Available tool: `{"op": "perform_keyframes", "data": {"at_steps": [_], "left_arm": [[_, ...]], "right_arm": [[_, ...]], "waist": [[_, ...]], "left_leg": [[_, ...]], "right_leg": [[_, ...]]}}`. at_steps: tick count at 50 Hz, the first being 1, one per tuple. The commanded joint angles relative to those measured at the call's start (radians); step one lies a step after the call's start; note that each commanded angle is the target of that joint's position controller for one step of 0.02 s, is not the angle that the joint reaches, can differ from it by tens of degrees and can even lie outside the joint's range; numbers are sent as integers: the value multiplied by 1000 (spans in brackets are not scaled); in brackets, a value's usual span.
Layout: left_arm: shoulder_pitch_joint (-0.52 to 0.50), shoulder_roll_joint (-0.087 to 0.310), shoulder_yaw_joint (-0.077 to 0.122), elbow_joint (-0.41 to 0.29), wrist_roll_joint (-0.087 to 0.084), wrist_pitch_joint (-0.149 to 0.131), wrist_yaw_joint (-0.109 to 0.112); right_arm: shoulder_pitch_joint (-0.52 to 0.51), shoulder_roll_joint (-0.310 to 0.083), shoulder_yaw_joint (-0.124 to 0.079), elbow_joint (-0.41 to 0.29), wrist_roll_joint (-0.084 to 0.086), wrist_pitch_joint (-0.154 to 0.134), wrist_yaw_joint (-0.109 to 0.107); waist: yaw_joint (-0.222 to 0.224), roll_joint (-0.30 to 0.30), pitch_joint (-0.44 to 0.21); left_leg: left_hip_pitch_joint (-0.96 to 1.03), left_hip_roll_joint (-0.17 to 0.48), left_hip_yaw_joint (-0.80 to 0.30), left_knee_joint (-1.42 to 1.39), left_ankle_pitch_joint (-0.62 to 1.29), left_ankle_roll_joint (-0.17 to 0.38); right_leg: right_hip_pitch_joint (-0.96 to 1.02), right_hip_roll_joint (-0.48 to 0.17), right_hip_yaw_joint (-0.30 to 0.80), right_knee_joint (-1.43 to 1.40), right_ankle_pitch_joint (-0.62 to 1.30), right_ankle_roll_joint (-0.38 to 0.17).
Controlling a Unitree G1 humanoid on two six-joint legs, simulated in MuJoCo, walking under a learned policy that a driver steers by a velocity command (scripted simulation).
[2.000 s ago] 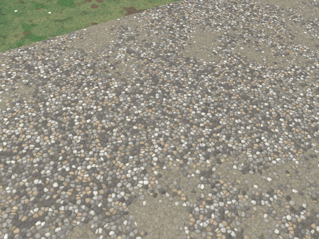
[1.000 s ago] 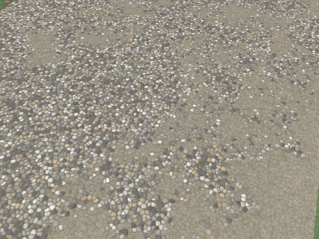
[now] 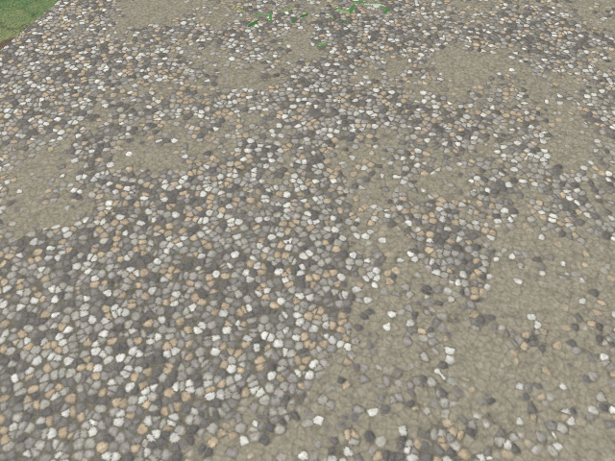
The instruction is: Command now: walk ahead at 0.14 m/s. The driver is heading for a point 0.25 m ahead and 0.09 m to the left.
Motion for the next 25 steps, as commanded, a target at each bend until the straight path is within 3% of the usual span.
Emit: {"op": "perform_keyframes", "data": {"at_steps": [1,2,3,4,5,6,7,8,11,14,16,17,18,19,20,22,25], "left_arm": [[230,118,35,44,11,-35,22],[323,193,50,63,23,-45,26],[335,190,51,72,2,-31,26],[295,143,39,57,-33,-20,18],[217,123,32,49,-33,-14,20],[158,93,21,43,-25,-8,26],[122,76,14,43,-20,-4,35],[101,72,12,50,-16,0,41],[120,88,14,73,-5,3,38],[115,114,24,87,-13,17,34],[97,114,27,90,-24,34,33],[113,106,28,98,-25,40,32],[132,96,30,101,-28,47,31],[140,77,30,103,-34,54,28],[153,65,27,118,-28,54,26],[196,51,24,146,-19,47,24],[201,54,23,170,-17,38,25]], "right_arm": [[14,-146,-28,-15,7,0,-14],[67,-115,-18,-33,14,-5,-18],[224,-24,-1,12,53,13,-17],[159,-105,-21,27,26,38,-24],[74,-113,-29,10,1,49,-21],[23,-95,-27,6,-13,55,-17],[-1,-80,-25,7,-16,65,-14],[20,-56,-18,21,-17,76,-13],[33,-40,-11,56,-8,100,-26],[7,-41,-8,70,-4,110,-34],[10,-38,-4,84,-13,107,-31],[-2,-54,-3,78,-22,101,-31],[-14,-78,-3,70,-25,91,-32],[-41,-87,-3,76,-10,83,-30],[-60,-62,5,76,-5,70,-30],[-80,-67,4,75,3,52,-33],[-50,-57,4,85,4,46,-36]], "waist": [[116,56,-100],[107,-48,-216],[70,-197,-373],[83,-77,-352],[66,-52,-232],[48,-20,-156],[26,-28,-107],[3,-53,-99],[7,-56,-129],[14,-66,-124],[3,-51,-80],[9,-24,-40],[29,11,-8],[57,108,44],[69,131,33],[91,129,-1],[76,71,-11]], "left_leg": [[-50,220,-79,258,811,35],[-181,168,-51,441,447,4],[-319,33,-43,686,-242,-19],[-344,34,-120,748,-338,-25],[-378,51,-136,770,-309,-32],[-376,74,-143,732,-254,-39],[-339,96,-145,666,-202,-50],[-280,101,-129,603,-169,-63],[-221,85,-87,439,-151,-78],[-174,90,-67,307,-37,-70],[-106,92,-59,175,71,-50],[-106,126,-106,105,89,-38],[-158,178,-179,38,20,-24],[-317,191,-214,-2,-85,-13],[-383,203,-232,-53,-114,-19],[-399,201,-226,-82,-70,-34],[-322,186,-200,-51,28,-28]], "right_leg": [[306,-5,32,-189,216,-40],[535,-195,184,-83,737,-85],[694,-407,410,-64,1007,-292],[594,-386,427,-122,823,-313],[477,-344,375,-186,623,-289],[379,-303,331,-241,463,-251],[289,-262,272,-284,376,-213],[229,-222,222,-304,306,-181],[224,-187,190,-310,151,-154],[179,-176,208,-342,-173,-128],[88,-153,211,-364,-421,-75],[52,-141,213,-371,-495,-34],[56,-111,197,-357,-490,-2],[146,-57,138,-324,-375,10],[263,-51,125,-269,-257,10],[365,-54,118,-230,-149,6],[335,-67,130,-243,-132,1]]}}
